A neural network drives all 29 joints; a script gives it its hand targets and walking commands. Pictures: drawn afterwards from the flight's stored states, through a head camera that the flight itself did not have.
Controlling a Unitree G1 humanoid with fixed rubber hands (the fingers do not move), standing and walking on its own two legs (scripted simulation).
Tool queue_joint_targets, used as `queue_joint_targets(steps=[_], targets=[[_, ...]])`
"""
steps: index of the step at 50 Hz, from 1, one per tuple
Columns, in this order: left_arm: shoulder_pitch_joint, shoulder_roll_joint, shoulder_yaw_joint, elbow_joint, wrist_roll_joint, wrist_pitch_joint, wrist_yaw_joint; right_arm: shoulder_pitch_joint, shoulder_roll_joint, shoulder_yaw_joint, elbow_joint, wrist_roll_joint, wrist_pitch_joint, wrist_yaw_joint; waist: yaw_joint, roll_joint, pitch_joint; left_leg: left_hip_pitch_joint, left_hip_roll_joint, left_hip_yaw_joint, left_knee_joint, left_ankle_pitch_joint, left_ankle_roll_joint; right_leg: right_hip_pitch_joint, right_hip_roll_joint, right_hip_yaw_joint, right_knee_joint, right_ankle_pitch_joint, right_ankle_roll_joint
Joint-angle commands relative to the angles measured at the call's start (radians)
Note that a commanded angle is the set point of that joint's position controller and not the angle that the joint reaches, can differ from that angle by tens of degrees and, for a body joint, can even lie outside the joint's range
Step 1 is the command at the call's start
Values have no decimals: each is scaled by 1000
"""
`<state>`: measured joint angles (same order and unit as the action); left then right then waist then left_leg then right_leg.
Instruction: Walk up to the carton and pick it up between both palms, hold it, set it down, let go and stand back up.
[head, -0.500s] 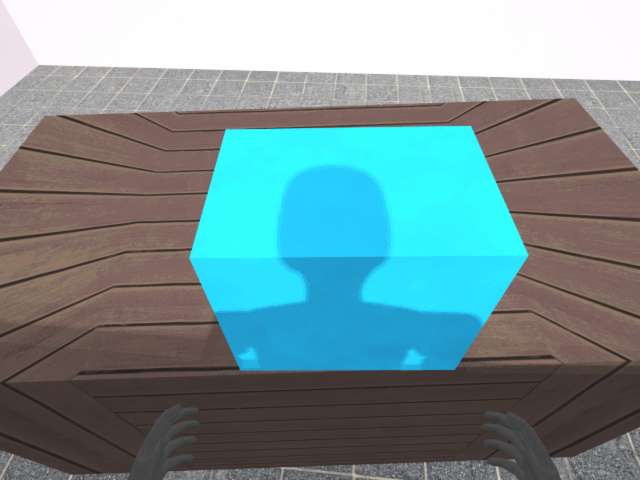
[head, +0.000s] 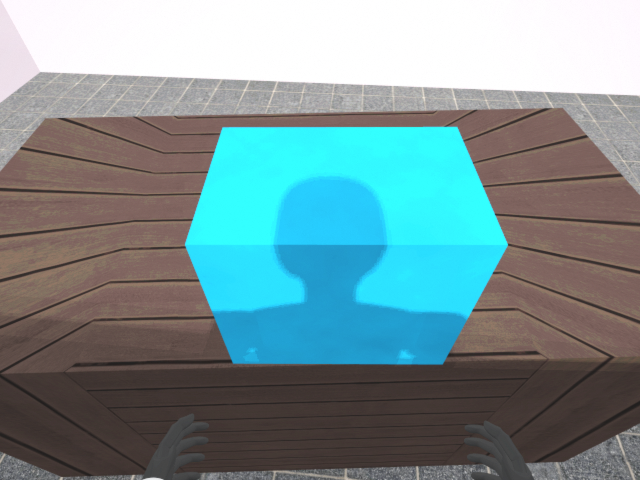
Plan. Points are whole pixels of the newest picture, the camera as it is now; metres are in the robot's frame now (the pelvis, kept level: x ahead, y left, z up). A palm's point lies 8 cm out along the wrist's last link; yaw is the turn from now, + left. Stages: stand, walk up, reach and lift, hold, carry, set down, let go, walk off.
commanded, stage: set down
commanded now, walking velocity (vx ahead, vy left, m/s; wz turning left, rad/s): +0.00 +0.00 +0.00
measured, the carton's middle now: (338, 252) +0.41 +0.01 +0.06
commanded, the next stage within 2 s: let go in 0.04 s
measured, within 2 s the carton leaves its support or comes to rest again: neither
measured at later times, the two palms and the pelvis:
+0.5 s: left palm (167, 468) +0.16 +0.22 -0.09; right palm out of the picture +0.15 -0.22 -0.09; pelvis +0.00 +0.00 +0.00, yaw +0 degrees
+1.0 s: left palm out of the picture +0.02 +0.24 -0.14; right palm out of the picture +0.03 -0.23 -0.14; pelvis +0.02 +0.01 +0.00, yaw +2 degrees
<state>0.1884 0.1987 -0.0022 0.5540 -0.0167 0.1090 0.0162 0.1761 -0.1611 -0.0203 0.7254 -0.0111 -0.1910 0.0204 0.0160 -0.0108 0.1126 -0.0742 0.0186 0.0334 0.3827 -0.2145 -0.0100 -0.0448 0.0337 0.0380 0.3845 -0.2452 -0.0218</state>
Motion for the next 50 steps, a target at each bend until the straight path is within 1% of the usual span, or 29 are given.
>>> queue_joint_targets(steps=[1,2,6,9,10,11,13,18,21,22,26,29,30,31,32,33,35,36,37,39,40,41,43,44,46,47,48,49,50], targets=[[-103,118,39,-158,4,-16,4,-90,-132,-48,-156,-16,-41,-4,-10,-4,-124,159,-17,53,-24,183,-9,-162,-23,-68,-100,173,32],[-116,127,40,-169,2,-17,3,-89,-133,-49,-159,-25,-38,-4,-8,-21,-123,150,-17,53,-28,170,-6,-164,-27,-65,-96,172,39],[-114,121,43,-167,8,-19,11,-84,-142,-58,-148,-23,-39,0,-8,11,-122,144,-18,57,-29,169,-8,-161,-25,-59,-87,175,33],[-97,120,38,-159,-1,-10,11,-80,-145,-58,-137,-17,-39,2,-10,-14,-140,141,-17,51,-20,184,-11,-161,-19,-61,-88,186,23],[-100,120,33,-159,0,-10,9,-93,-141,-47,-139,-7,-38,0,-4,6,-128,147,-20,56,-23,180,-12,-165,-25,-65,-90,187,26],[-107,114,33,-166,2,-14,9,-73,-141,-47,-140,-18,-39,1,-15,-1,-139,145,-20,54,-22,196,-13,-161,-25,-63,-83,194,21],[-109,118,49,-152,8,-16,10,-75,-141,-38,-126,-10,-44,1,-5,5,-132,129,-17,45,-20,202,-7,-136,-25,-54,-78,224,24],[-108,101,42,-159,22,-20,19,-81,-148,-47,-119,-8,-58,2,-8,27,-131,136,-15,50,-15,202,-18,-157,-16,-54,-77,209,18],[-106,114,36,-157,12,-17,17,-66,-144,-48,-120,-12,-52,4,-14,-7,-121,135,-18,52,-24,190,-10,-162,-25,-61,-81,217,29],[-95,106,40,-158,17,-19,17,-64,-146,-41,-123,-3,-53,2,-6,11,-138,143,-21,49,-17,204,-17,-157,-23,-61,-75,239,21],[-83,112,48,-181,29,-33,19,-44,-152,-47,-122,4,-66,-1,-16,15,-155,152,-12,40,4,273,-25,-139,-18,-63,-61,302,24],[-88,111,42,-178,22,-28,13,-57,-151,-47,-119,4,-66,0,-11,17,-150,154,-18,40,-8,247,-21,-154,-17,-61,-72,276,25],[33,127,65,-55,97,-84,-8,64,-173,-36,2,-19,73,-4,0,106,-134,-107,123,-92,8,406,3,-88,-103,19,-3,182,30],[57,121,70,-30,88,-101,-18,78,-166,-53,-15,-26,129,-8,-8,85,-166,-104,122,-90,38,313,15,-56,-115,41,-35,156,28],[72,124,65,-6,78,-119,-27,69,-184,-65,-19,-23,159,-9,-7,52,-160,-63,112,-87,54,325,13,-82,-106,35,-22,226,33],[52,112,60,13,67,-130,-30,66,-157,-51,-11,-28,168,-6,-3,7,-170,-91,101,-83,51,265,16,-97,-98,28,2,208,26],[44,100,54,40,65,-142,-26,105,-183,-62,24,-27,174,1,-17,1,-175,-96,80,-71,49,211,16,-77,-112,42,-6,260,19],[61,119,57,68,66,-146,-22,97,-175,-58,39,-23,171,2,-15,-38,-179,-98,79,-77,45,190,11,-94,-111,43,-20,264,14],[87,92,51,95,58,-149,-19,97,-178,-59,48,-22,165,1,-8,7,-157,-119,73,-84,43,185,19,-85,-119,50,-26,258,7],[93,104,51,136,54,-157,-14,100,-167,-55,98,-17,163,-6,0,-25,-123,-128,77,-91,44,210,20,-99,-120,53,-30,281,-5],[105,125,57,161,50,-159,-10,106,-159,-53,125,-14,167,-4,0,5,-118,-115,72,-90,36,194,24,-109,-123,55,-32,282,-9],[92,128,57,184,54,-159,-7,131,-164,-54,149,-25,163,-12,-14,-9,-133,-102,77,-83,34,232,23,-97,-130,54,-20,301,-11],[124,120,56,232,46,-162,-6,142,-178,-56,181,-13,161,-11,-6,0,-98,-86,82,-97,34,258,30,-131,-129,53,-53,267,-13],[125,121,54,255,51,-166,3,147,-179,-60,210,-15,163,-15,-23,63,-99,-67,79,-84,29,235,22,-135,-125,51,-44,254,-14],[132,103,51,312,41,-161,4,177,-150,-47,243,-13,166,-23,-28,3,-103,-82,76,-97,23,213,32,-94,-127,45,-54,261,-15],[171,114,50,330,40,-162,7,172,-156,-43,256,-9,166,-31,-8,28,-99,-89,76,-98,23,231,27,-80,-134,46,-50,278,-21],[189,81,41,360,40,-158,8,187,-131,-36,284,-9,169,-34,-4,5,-120,-84,74,-96,17,232,30,-74,-136,40,-48,269,-16],[161,62,34,378,41,-160,11,200,-124,-34,305,-5,171,-33,-20,1,-56,-103,72,-95,4,210,22,-94,-125,33,-53,239,-17],[173,80,38,395,45,-156,15,188,-132,-35,308,-6,169,-33,-26,45,-83,-68,77,-90,6,234,34,-101,-128,39,-55,259,-17]])
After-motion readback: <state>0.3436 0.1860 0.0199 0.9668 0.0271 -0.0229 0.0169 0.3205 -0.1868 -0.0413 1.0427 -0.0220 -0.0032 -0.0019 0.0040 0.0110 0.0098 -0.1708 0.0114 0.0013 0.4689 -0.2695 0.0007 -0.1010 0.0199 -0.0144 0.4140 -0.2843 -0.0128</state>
